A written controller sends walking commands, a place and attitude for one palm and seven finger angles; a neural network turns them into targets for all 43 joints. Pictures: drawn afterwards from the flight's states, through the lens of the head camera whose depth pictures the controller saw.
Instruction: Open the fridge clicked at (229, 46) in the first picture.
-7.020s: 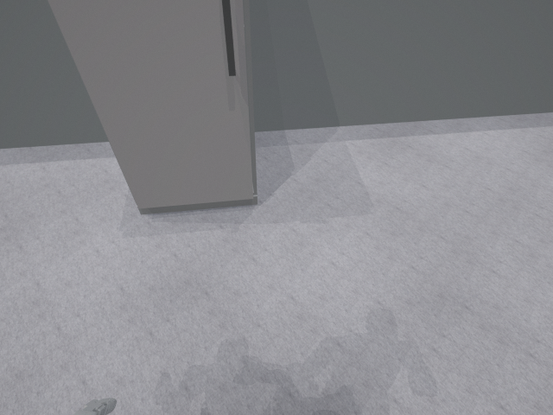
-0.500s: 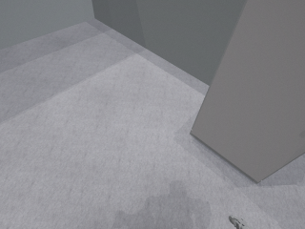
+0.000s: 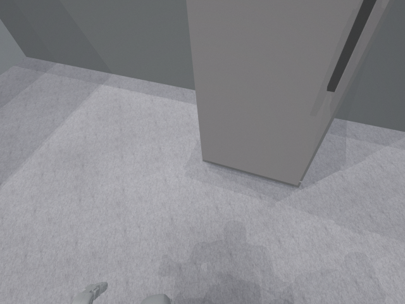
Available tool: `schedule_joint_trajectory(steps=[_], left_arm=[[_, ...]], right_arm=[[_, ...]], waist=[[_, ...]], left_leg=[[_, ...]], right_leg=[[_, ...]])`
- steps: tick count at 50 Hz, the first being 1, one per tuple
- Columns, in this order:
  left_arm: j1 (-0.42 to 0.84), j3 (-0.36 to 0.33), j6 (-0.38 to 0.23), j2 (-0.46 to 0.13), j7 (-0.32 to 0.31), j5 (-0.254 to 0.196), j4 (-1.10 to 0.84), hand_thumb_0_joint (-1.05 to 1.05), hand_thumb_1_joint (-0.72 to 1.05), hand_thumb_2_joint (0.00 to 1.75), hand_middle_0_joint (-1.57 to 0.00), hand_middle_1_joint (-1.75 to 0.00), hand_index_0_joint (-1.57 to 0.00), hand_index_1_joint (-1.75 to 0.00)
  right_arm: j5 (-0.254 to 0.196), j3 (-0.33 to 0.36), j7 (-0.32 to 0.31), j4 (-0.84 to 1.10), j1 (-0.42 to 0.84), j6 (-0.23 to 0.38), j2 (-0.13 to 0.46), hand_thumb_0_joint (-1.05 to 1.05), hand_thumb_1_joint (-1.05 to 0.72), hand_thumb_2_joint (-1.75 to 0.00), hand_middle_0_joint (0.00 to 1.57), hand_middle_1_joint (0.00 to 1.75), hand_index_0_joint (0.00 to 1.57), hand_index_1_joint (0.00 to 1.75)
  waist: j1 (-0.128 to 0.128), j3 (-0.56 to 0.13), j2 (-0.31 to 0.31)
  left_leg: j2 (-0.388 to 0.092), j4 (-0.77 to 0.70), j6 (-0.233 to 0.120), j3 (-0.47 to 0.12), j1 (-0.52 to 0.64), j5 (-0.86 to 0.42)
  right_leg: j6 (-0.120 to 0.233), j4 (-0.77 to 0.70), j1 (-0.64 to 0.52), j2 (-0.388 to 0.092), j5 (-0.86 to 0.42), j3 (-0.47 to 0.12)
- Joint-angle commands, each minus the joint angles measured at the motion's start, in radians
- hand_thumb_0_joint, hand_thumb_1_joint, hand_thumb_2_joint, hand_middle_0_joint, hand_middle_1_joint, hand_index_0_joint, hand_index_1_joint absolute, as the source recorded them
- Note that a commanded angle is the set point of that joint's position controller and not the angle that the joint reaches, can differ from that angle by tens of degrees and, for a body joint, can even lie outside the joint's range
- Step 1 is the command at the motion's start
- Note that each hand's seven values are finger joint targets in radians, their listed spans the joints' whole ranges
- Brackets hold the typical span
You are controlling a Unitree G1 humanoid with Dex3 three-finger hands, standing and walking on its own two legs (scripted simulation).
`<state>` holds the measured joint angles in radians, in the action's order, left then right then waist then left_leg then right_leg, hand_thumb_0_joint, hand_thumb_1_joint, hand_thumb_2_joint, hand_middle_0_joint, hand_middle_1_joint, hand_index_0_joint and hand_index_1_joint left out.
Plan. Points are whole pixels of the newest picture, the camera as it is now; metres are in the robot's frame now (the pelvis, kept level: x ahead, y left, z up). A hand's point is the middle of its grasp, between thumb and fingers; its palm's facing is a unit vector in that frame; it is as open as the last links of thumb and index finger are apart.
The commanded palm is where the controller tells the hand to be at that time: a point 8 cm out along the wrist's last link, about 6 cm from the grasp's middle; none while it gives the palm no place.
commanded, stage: turn to face it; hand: right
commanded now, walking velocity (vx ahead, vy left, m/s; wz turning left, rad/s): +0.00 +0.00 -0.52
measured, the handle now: (352, 35) +0.72 -0.37 +0.13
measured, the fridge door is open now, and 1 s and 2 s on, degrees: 0 0 0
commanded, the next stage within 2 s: take the last steps up to it in 0.50 s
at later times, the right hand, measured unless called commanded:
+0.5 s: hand out of the picture +0.07 -0.18 -0.14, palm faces +0.23 +0.94 -0.26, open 7.4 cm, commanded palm none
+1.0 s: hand out of the picture -0.16 -0.14 -0.17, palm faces +0.43 +0.89 -0.16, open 7.4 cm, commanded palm none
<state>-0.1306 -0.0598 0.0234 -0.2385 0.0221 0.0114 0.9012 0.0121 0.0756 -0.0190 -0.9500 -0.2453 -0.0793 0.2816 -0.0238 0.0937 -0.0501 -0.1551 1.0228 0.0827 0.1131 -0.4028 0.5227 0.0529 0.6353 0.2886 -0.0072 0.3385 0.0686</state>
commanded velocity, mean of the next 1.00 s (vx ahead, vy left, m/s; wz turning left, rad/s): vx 0.13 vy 0.01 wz -0.19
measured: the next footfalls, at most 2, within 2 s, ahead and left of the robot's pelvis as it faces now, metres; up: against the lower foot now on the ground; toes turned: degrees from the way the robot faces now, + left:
left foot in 0.48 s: +0.05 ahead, +0.13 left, +0.00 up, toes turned -11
right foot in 0.94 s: -0.04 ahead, -0.11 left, +0.00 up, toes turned -25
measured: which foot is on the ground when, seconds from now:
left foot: up 0.00-0.46, down 0.48-0.96, up 0.98-1.00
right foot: down 0.00-0.48, up 0.50-0.92, down 0.94-1.00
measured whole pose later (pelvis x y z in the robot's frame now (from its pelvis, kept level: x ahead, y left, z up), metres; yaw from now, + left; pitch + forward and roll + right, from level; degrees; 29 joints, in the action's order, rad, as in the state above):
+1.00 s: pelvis -0.01 +0.00 +0.01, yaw -19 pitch -2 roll +1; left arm -0.22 -0.04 -0.02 -0.17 0.00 0.02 1.03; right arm 0.02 0.04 0.00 -1.14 -0.45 -0.02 0.19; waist -0.05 0.00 -0.04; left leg -0.07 0.69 0.01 0.10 -0.26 0.42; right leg 0.01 0.52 0.17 -0.04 0.32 0.10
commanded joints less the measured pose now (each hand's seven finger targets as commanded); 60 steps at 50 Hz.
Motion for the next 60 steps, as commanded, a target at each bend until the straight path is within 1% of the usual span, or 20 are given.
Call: schedule_joint_trajectory(steps=[1,14,21,22,23,24,25,26,28,30,39,41,45,46,47,48,49,51,54,60], left_arm=[[-0.043,-0.037,-0.016,-0.190,-0.031,0.008,-0.053,0.00,0.90,0.90,-0.20,-0.30,-0.20,-0.30],[-0.132,-0.042,-0.011,-0.166,-0.033,0.014,-0.033,0.00,0.90,0.90,-0.20,-0.30,-0.20,-0.30],[-0.106,-0.041,-0.004,-0.148,-0.033,0.012,-0.024,0.00,0.90,0.90,-0.20,-0.30,-0.20,-0.30],[-0.101,-0.038,-0.005,-0.131,-0.031,0.005,-0.022,0.00,0.90,0.90,-0.20,-0.30,-0.20,-0.30],[-0.116,-0.033,-0.008,-0.090,-0.025,-0.005,-0.021,0.00,0.90,0.90,-0.20,-0.30,-0.20,-0.30],[-0.130,-0.022,-0.010,-0.031,-0.020,-0.009,-0.036,0.00,0.90,0.90,-0.20,-0.30,-0.20,-0.30],[-0.104,-0.038,0.008,-0.075,-0.026,0.004,-0.042,0.00,0.90,0.90,-0.20,-0.30,-0.20,-0.30],[-0.089,-0.043,0.025,-0.078,-0.024,0.010,-0.028,0.00,0.90,0.90,-0.20,-0.30,-0.20,-0.30],[-0.116,-0.046,0.038,-0.071,-0.012,0.012,0.015,0.00,0.90,0.90,-0.20,-0.30,-0.20,-0.30],[-0.147,-0.039,0.037,-0.056,-0.009,0.012,0.039,0.00,0.90,0.90,-0.20,-0.30,-0.20,-0.30],[-0.017,-0.015,-0.002,-0.022,0.004,0.017,0.035,0.00,0.90,0.90,-0.20,-0.30,-0.20,-0.30],[-0.025,-0.006,-0.013,-0.002,0.003,0.013,0.042,0.00,0.90,0.90,-0.20,-0.30,-0.20,-0.30],[-0.175,0.006,-0.039,0.006,-0.014,0.009,0.109,0.00,0.90,0.90,-0.20,-0.30,-0.20,-0.30],[-0.244,-0.001,-0.051,-0.035,-0.025,0.006,0.135,0.00,0.90,0.90,-0.20,-0.30,-0.20,-0.30],[-0.329,-0.020,-0.056,-0.116,-0.034,0.015,0.158,0.00,0.90,0.90,-0.20,-0.30,-0.20,-0.30],[-0.390,-0.031,-0.051,-0.180,-0.040,0.019,0.164,0.00,0.90,0.90,-0.20,-0.30,-0.20,-0.30],[-0.367,-0.032,-0.051,-0.179,-0.046,0.021,0.168,0.00,0.90,0.90,-0.20,-0.30,-0.20,-0.30],[-0.264,-0.005,-0.058,-0.088,-0.050,0.015,0.144,0.00,0.90,0.90,-0.20,-0.30,-0.20,-0.30],[-0.249,0.006,-0.084,-0.039,-0.055,0.007,0.143,0.00,0.90,0.90,-0.20,-0.30,-0.20,-0.30],[-0.352,0.010,-0.099,-0.023,-0.066,0.006,0.187,0.00,0.90,0.90,-0.20,-0.30,-0.20,-0.30]], right_arm=[[0.004,0.019,0.007,0.107,0.059,0.045,0.071,0.00,-0.90,-0.90,0.20,0.30,0.20,0.30],[0.001,0.005,-0.003,0.135,0.145,0.048,0.050,0.00,-0.90,-0.90,0.20,0.30,0.20,0.30],[-0.010,-0.005,-0.015,0.114,0.039,0.068,0.023,0.00,-0.90,-0.90,0.20,0.30,0.20,0.30],[-0.009,-0.003,-0.018,0.102,0.009,0.076,0.034,0.00,-0.90,-0.90,0.20,0.30,0.20,0.30],[-0.002,0.003,-0.024,0.093,-0.013,0.087,0.079,0.00,-0.90,-0.90,0.20,0.30,0.20,0.30],[0.013,0.018,-0.029,0.091,-0.023,0.097,0.158,0.00,-0.90,-0.90,0.20,0.30,0.20,0.30],[0.007,0.018,-0.024,0.104,-0.021,0.091,0.166,0.00,-0.90,-0.90,0.20,0.30,0.20,0.30],[0.005,0.020,-0.025,0.110,0.019,0.088,0.142,0.00,-0.90,-0.90,0.20,0.30,0.20,0.30],[0.004,0.003,-0.020,0.116,0.091,0.087,0.084,0.00,-0.90,-0.90,0.20,0.30,0.20,0.30],[0.004,-0.004,-0.019,0.108,0.085,0.094,0.054,0.00,-0.90,-0.90,0.20,0.30,0.20,0.30],[0.023,-0.003,-0.002,-0.039,-0.155,0.123,0.062,0.00,-0.90,-0.90,0.20,0.30,0.20,0.30],[0.025,-0.003,0.002,-0.063,-0.173,0.120,0.067,0.00,-0.90,-0.90,0.20,0.30,0.20,0.30],[0.008,-0.007,0.007,-0.100,-0.137,0.108,0.043,0.00,-0.90,-0.90,0.20,0.30,0.20,0.30],[0.003,-0.017,0.011,-0.096,-0.121,0.105,0.006,0.00,-0.90,-0.90,0.20,0.30,0.20,0.30],[0.001,-0.030,0.018,-0.074,-0.103,0.104,-0.055,0.00,-0.90,-0.90,0.20,0.30,0.20,0.30],[0.008,-0.034,0.021,-0.038,-0.048,0.108,-0.065,0.00,-0.90,-0.90,0.20,0.30,0.20,0.30],[0.017,-0.025,0.018,-0.029,0.013,0.094,-0.036,0.00,-0.90,-0.90,0.20,0.30,0.20,0.30],[0.019,-0.016,0.035,-0.063,-0.003,0.092,-0.031,0.00,-0.90,-0.90,0.20,0.30,0.20,0.30],[0.017,-0.015,0.044,-0.108,-0.082,0.091,-0.056,0.00,-0.90,-0.90,0.20,0.30,0.20,0.30],[0.012,-0.012,0.045,-0.064,0.033,0.081,-0.067,0.00,-0.90,-0.90,0.20,0.30,0.20,0.30]], waist=[[0.038,-0.110,0.196],[0.075,-0.109,0.186],[0.023,-0.156,0.178],[0.006,-0.169,0.150],[0.002,-0.183,0.039],[0.003,-0.164,-0.201],[-0.009,-0.146,-0.163],[0.004,-0.096,-0.155],[0.047,-0.016,-0.066],[0.053,-0.026,-0.091],[-0.042,-0.001,-0.128],[-0.044,-0.016,-0.132],[0.035,-0.047,-0.065],[0.070,-0.063,0.048],[0.110,-0.048,0.277],[0.135,0.001,0.306],[0.134,0.044,0.339],[0.078,0.155,0.224],[0.035,0.085,0.175],[0.045,0.084,0.152]], left_leg=[[0.014,0.176,0.016,-0.092,-0.168,-0.124],[0.078,-0.078,0.019,-0.117,-0.110,-0.093],[0.138,-0.472,-0.020,-0.097,0.188,-0.220],[0.121,-0.609,-0.024,-0.102,0.289,-0.321],[0.010,-0.701,-0.053,-0.206,0.415,-0.365],[-0.237,-0.741,-0.154,-0.433,0.472,-0.506],[-0.325,-0.749,-0.245,-0.454,0.302,-0.520],[-0.276,-0.770,-0.260,-0.437,0.197,-0.428],[-0.163,-0.773,-0.217,-0.297,0.119,-0.319],[-0.117,-0.761,-0.188,-0.213,0.149,-0.381],[-0.156,-0.868,-0.218,-0.271,0.266,-0.032],[-0.143,-0.861,-0.222,-0.255,0.245,-0.045],[-0.058,-0.748,-0.163,-0.151,0.067,0.008],[-0.016,-0.631,-0.127,-0.108,-0.048,0.006],[0.080,-0.394,-0.084,-0.006,-0.206,-0.010],[0.107,-0.205,-0.075,0.023,-0.297,0.025],[0.070,-0.065,-0.080,-0.052,-0.308,0.013],[0.033,0.035,-0.078,-0.081,-0.291,-0.136],[0.039,0.059,-0.057,-0.067,-0.237,-0.276],[0.027,0.004,-0.044,-0.060,-0.330,-0.331]], right_leg=[[0.083,-0.289,-0.167,-0.237,-0.586,-0.264],[0.137,-0.307,-0.199,-0.217,-0.494,-0.426],[0.101,-0.221,-0.073,-0.162,-0.539,-0.444],[0.065,-0.182,-0.014,-0.130,-0.467,-0.425],[0.008,-0.093,0.100,-0.071,-0.296,-0.365],[-0.071,0.093,0.263,0.074,0.080,-0.177],[-0.077,0.274,0.222,0.066,0.241,-0.170],[-0.075,0.404,0.213,0.044,0.219,-0.185],[-0.082,0.543,0.223,0.020,0.085,-0.162],[-0.098,0.550,0.223,0.007,0.018,-0.140],[-0.093,0.179,0.194,-0.057,0.082,-0.023],[-0.077,0.077,0.118,-0.041,0.099,0.005],[-0.063,-0.221,-0.221,-0.011,-0.045,0.074],[-0.049,-0.284,-0.362,-0.081,0.011,-0.011],[0.022,-0.387,-0.418,-0.284,0.194,-0.291],[0.101,-0.489,-0.377,-0.426,0.252,-0.465],[0.113,-0.531,-0.278,-0.444,0.343,-0.488],[0.091,-0.550,-0.144,-0.359,0.258,-0.351],[0.059,-0.513,-0.185,-0.269,-0.068,-0.163],[0.094,-0.466,-0.281,-0.287,-0.410,-0.106]])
